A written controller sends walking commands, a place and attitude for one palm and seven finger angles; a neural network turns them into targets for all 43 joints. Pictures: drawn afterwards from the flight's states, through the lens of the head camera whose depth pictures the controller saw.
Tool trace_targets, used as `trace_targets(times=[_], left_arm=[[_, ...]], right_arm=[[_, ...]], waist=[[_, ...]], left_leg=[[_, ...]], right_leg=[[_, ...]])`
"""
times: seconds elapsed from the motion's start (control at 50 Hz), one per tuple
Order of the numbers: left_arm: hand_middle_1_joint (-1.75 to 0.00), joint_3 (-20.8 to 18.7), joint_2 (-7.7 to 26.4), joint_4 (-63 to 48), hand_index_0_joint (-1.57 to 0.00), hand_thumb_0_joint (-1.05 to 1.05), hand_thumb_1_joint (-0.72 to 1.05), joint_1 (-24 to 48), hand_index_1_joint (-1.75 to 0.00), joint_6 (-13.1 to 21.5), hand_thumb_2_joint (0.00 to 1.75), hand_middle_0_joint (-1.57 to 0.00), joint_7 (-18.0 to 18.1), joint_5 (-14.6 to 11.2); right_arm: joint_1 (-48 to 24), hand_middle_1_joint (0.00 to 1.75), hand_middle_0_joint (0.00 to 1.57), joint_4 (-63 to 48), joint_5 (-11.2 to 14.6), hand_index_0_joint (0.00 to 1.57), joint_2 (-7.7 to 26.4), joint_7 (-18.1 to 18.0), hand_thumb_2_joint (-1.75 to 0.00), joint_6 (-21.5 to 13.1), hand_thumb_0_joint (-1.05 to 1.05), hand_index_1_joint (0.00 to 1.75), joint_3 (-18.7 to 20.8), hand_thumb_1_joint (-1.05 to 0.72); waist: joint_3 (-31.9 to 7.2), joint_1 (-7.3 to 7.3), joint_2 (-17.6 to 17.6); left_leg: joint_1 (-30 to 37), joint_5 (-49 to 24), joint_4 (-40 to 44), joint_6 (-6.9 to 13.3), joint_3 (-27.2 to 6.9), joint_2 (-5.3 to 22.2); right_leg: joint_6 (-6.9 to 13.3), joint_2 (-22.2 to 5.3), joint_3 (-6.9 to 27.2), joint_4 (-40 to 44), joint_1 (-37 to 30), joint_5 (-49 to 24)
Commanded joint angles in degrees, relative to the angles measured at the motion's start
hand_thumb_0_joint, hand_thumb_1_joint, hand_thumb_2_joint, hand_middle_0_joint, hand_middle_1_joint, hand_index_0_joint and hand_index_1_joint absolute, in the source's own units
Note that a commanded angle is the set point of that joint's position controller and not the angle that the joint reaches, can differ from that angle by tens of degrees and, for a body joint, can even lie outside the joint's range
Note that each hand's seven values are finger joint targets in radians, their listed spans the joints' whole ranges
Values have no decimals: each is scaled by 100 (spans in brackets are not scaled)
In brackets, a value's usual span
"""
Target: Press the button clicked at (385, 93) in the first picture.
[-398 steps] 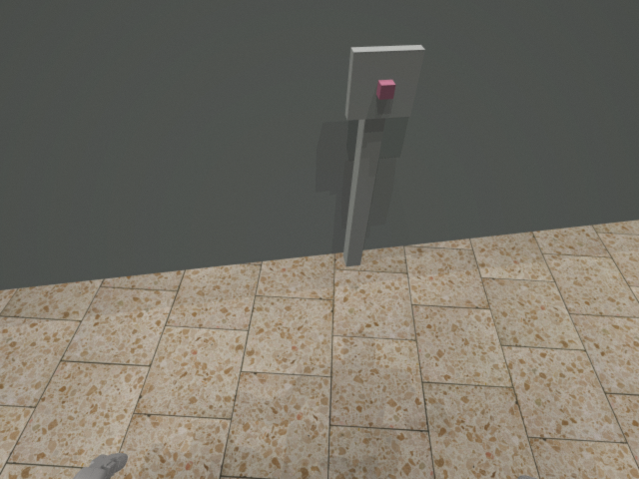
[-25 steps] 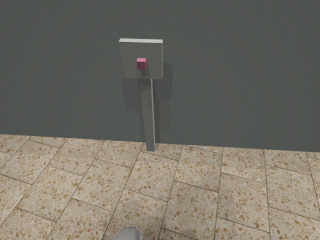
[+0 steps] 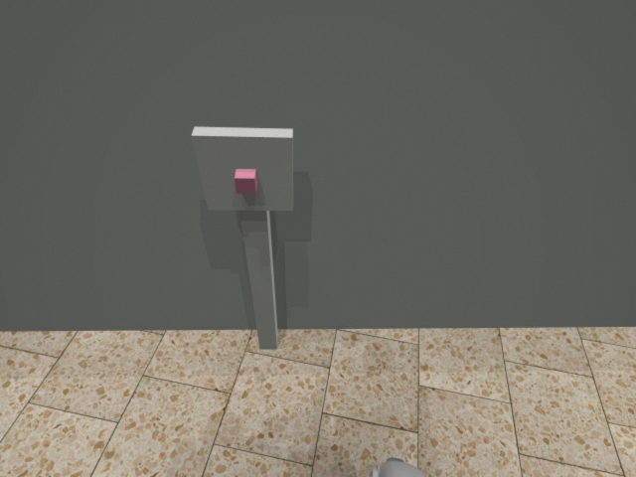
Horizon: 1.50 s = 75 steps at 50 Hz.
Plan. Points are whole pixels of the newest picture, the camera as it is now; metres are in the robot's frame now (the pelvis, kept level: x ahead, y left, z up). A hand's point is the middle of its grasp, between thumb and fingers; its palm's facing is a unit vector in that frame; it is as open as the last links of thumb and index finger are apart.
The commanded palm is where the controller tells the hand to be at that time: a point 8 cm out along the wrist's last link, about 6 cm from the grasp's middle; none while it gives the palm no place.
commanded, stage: take the last steps up to it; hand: left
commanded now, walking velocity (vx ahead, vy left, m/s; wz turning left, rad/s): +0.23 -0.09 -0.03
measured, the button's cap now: (246, 180) +0.63 +0.17 +0.00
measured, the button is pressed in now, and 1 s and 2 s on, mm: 0 0 0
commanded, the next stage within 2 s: come to a stop and stand still in 0.18 s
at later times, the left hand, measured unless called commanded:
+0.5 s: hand out of the picture +0.16 +0.11 -0.18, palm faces +0.07 -0.98 -0.19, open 7.3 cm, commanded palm none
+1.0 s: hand out of the picture +0.11 +0.12 -0.20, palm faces +0.06 -0.97 -0.25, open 7.4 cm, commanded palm none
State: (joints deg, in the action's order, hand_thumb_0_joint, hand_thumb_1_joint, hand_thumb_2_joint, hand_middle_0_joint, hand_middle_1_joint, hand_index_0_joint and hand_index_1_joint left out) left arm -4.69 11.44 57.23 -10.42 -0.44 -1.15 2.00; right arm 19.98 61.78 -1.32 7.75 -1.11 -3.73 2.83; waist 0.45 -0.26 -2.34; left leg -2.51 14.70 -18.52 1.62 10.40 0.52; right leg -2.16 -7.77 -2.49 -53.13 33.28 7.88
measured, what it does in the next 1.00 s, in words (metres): walks ahead: right foot, then left foot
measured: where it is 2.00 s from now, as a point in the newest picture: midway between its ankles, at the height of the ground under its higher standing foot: outside the picture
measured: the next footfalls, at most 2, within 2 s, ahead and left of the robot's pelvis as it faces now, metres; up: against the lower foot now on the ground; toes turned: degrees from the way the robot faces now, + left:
right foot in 0.16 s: +0.19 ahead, -0.16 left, +0.00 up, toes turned -9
left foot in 0.52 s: +0.23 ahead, +0.06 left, +0.00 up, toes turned +5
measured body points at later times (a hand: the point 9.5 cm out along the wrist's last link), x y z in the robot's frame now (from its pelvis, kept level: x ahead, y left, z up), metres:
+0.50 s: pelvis +0.14 -0.06 -0.01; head +0.15 -0.06 +0.44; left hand +0.16 +0.16 -0.17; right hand +0.19 -0.30 -0.17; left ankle +0.19 +0.06 -0.74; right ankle +0.15 -0.15 -0.74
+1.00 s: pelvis +0.08 -0.07 -0.04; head +0.04 -0.08 +0.41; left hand +0.11 +0.17 -0.18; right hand +0.14 -0.30 -0.18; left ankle +0.19 +0.05 -0.74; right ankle +0.08 -0.21 -0.74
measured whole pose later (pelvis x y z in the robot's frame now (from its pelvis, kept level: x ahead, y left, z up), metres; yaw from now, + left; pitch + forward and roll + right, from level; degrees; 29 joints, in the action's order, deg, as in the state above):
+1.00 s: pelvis +0.08 -0.07 -0.04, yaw +0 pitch -6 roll -1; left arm -1.5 9.5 55.5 -18.2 -1.6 2.7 1.7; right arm 14.1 54.2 -1.1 10.3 0.2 1.3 3.0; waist 1.8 -0.4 2.2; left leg -23.0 10.4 -40.2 0.3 0.8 1.5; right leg -0.7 -1.2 -0.4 -44.5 14.3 24.8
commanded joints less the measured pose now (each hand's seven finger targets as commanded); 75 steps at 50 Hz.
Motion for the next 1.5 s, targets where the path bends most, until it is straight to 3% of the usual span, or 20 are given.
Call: trace_targets(times=[0.0, 0.1, 0.14, 0.22, 0.3, 0.44, 0.56, 0.72, 0.74, 0.78, 0.82, 0.88, 0.96, 1.04, 1.1, 1.16, 1.22, 1.3, 1.42, 1.48], left_arm=[[-30, 87, 6, -361, -20, 0, 90, 393, -30, 95, 90, -20, -41, -66], [-30, 36, 275, -1, -20, 0, 90, -637, -30, 295, 90, -20, -3, -44], [-30, -200, 1276, 404, -20, 0, 90, -1957, -30, 416, 90, -20, 124, -27], [-30, -22, 696, 202, -20, 0, 90, -833, -30, 388, 90, -20, 234, -138], [-30, 162, 122, 145, -20, 0, 90, -304, -30, 415, 90, -20, 301, -62], [-30, 83, 535, 229, -20, 0, 90, -491, -30, 167, 90, -20, 378, -103], [-30, 141, 157, 114, -20, 0, 90, -737, -30, -85, 90, -20, 419, -158], [-30, 165, 27, 72, -20, 0, 90, -838, -30, -111, 90, -20, 326, -96], [-30, 305, 235, 102, -20, 0, 90, -1169, -30, 41, 90, -20, 453, -128], [-30, 97, 691, -402, -20, 0, 90, -1040, -30, 156, 90, -20, 453, -8], [-30, 136, 899, -539, -20, 0, 90, -964, -30, 291, 90, -20, 490, 43], [-30, 137, 714, -635, -20, 0, 90, -407, -30, 217, 90, -20, 475, -41], [-30, 208, 395, -647, -20, 0, 90, -788, -30, -64, 90, -20, 419, -95], [-30, 216, 414, -330, -20, 0, 90, -1681, -30, -26, 90, -20, 340, -33], [-30, 88, 956, -697, -20, 0, 90, -570, -30, -9, 90, -20, 362, -60], [-30, 57, 834, -931, -20, 0, 90, 257, -30, 22, 90, -20, 399, -11], [-30, 137, 655, -712, -20, 0, 90, -442, -30, -59, 90, -20, 359, -41], [-30, 206, 168, -402, -20, 0, 90, -799, -30, -82, 90, -20, 367, -105], [-30, 343, -52, -35, -20, 0, 90, -981, -30, 34, 90, -20, 245, -125], [-30, 340, 208, 74, -20, 0, 90, -1170, -30, 109, 90, -20, 298, -109]], right_arm=[[424, 30, 20, -153, -59, 20, 899, -30, -90, -30, 0, 30, 184, -90], [503, 30, 20, -17, -32, 20, 907, -9, -90, 50, 0, 30, 178, -90], [703, 30, 20, -155, 86, 20, 354, 60, -90, 14, 0, 30, 45, -90], [7, 30, 20, -192, 61, 20, 439, 36, -90, 129, 0, 30, 94, -90], [406, 30, 20, 42, 13, 20, 34, 2, -90, 347, 0, 30, -14, -90], [-74, 30, 20, -109, 95, 20, 255, -46, -90, 442, 0, 30, -20, -90], [-476, 30, 20, -397, 25, 20, 998, -144, -90, 417, 0, 30, 117, -90], [-1131, 30, 20, -691, -4, 20, 1084, -90, -90, 460, 0, 30, 204, -90], [-1140, 30, 20, -786, 82, 20, 1402, -96, -90, 349, 0, 30, 296, -90], [-1104, 30, 20, -1177, 46, 20, 599, 108, -90, 394, 0, 30, 141, -90], [-971, 30, 20, -1330, 24, 20, 352, 141, -90, 392, 0, 30, 71, -90], [-610, 30, 20, -1242, 88, 20, 548, 120, -90, 420, 0, 30, 70, -90], [-437, 30, 20, -1052, -61, 20, 961, 108, -90, 448, 0, 30, 102, -90], [-820, 30, 20, -1223, -47, 20, 906, 94, -90, 554, 0, 30, 74, -90], [-238, 30, 20, -1088, -44, 20, 571, 92, -90, 688, 0, 30, 116, -90], [749, 30, 20, -761, -21, 20, 450, 99, -90, 604, 0, 30, 81, -90], [721, 30, 20, -698, 15, 20, 372, 116, -90, 468, 0, 30, -38, -90], [83, 30, 20, -786, -44, 20, 749, -66, -90, 269, 0, 30, -85, -90], [-67, 30, 20, -603, -14, 20, 731, -61, -90, 304, 0, 30, -95, -90], [165, 30, 20, -510, 31, 20, 469, -17, -90, 367, 0, 30, -126, -90]], waist=[[776, -227, 886], [-93, 232, 452], [-1266, 629, -1699], [-416, 282, -91], [58, -207, -98], [-198, 10, -341], [-152, 35, 1775], [-398, 47, 982], [-745, 187, 346], [-304, 192, -717], [-711, 46, 351], [-306, -238, -1548], [1100, -98, 1738], [837, 348, 340], [604, -152, -848], [284, -605, -627], [791, -213, 16], [418, 192, 2054], [431, 233, 402], [524, 68, -58]], left_leg=[[-197, -1594, 666, 729, -874, 1685], [-409, -2346, -1089, 324, -506, 1315], [-2689, 1561, -4045, -179, 10, 161], [-2962, 1038, -5322, -150, -996, 683], [-1971, 691, -3868, -362, -843, 686], [-1301, -140, -1520, -438, -657, 268], [-697, -4759, -97, 875, -2059, 1950], [-816, -1913, -54, 859, -1730, 1614], [-52, -3558, -1756, 413, -1393, 1381], [-2366, 577, -2659, -39, -511, 156], [-2322, 1339, -3015, -106, -789, -21], [-1425, -36, -1978, -50, -780, 42], [-2721, 2446, 374, 453, -2680, 1004], [-3258, 2486, -322, 148, -1788, 255], [-1388, 573, -3343, -149, -953, -149], [-857, 524, -3532, -139, -708, -125], [-1183, 880, -737, -109, -865, -104], [-2299, 1432, 1010, 668, -3286, 1295], [-2381, 1599, 417, 588, -2211, 994], [-2098, 1103, -413, 91, -1558, 238]], right_leg=[[64, 49, -240, 1172, 31, 258], [296, 587, -606, 2579, -2378, 4], [1143, -1570, 2121, 3058, -4926, -1329], [1354, -1349, 1359, 3630, -3196, -1195], [1129, -932, 248, 3806, -1638, -2068], [1120, -764, 250, 2914, -2285, -2938], [131, 540, -165, 537, -1479, 2362], [97, 510, 44, 618, -1479, 2165], [189, 336, 540, 2245, -1028, 1476], [705, -584, 1808, 2843, -2070, -1469], [1205, -870, 1674, 2483, -2521, -3098], [819, -242, 939, 2176, -1525, -1092], [354, 900, 17, 1369, -1054, 2597], [573, 669, 650, 2376, -1558, 3145], [1154, -729, 2387, 4278, 775, 4406], [977, -302, 1272, 3710, 585, 2735], [630, 164, 805, 2472, -154, 3059], [352, 743, 516, 39, -914, 1702], [390, 722, 246, 2004, -2006, 1362], [780, 133, 1433, 3418, -1687, 2285]])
